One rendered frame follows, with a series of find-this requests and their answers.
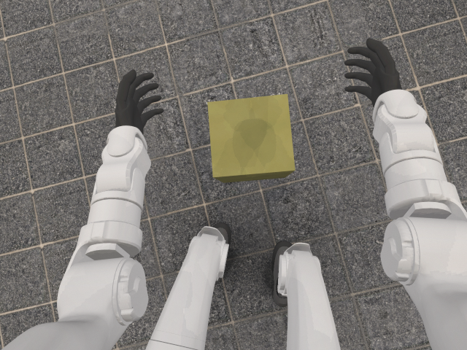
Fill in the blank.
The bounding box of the right robot upper arm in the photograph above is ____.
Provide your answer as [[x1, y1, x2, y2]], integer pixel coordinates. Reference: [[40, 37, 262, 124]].
[[380, 217, 467, 350]]

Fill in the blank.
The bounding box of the carton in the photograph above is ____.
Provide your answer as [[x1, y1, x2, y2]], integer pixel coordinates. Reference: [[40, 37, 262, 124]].
[[207, 94, 295, 183]]

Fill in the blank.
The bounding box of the robot left foot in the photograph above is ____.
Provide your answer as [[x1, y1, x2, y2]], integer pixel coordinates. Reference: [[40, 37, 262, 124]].
[[213, 222, 231, 285]]

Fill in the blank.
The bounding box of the right robot hand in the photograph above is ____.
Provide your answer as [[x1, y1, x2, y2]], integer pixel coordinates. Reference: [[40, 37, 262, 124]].
[[344, 38, 402, 107]]

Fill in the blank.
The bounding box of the left robot upper arm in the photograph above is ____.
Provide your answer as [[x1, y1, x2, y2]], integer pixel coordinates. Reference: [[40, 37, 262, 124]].
[[1, 257, 149, 350]]

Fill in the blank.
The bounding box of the left robot forearm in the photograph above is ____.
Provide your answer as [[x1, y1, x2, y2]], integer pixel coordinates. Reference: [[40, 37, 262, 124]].
[[57, 125, 151, 317]]

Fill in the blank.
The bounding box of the right robot forearm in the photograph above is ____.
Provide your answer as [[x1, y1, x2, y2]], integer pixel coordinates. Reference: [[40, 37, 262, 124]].
[[372, 90, 467, 222]]

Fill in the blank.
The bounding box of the left robot hand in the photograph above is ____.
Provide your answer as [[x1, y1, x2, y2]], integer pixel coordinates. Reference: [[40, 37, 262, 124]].
[[115, 69, 163, 134]]

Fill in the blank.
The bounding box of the robot foot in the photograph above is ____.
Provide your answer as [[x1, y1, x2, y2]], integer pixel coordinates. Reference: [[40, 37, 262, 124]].
[[213, 222, 231, 285], [271, 241, 292, 307]]

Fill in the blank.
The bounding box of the robot right foot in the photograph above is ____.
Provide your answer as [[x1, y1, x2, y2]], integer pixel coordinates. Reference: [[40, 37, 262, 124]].
[[271, 241, 292, 307]]

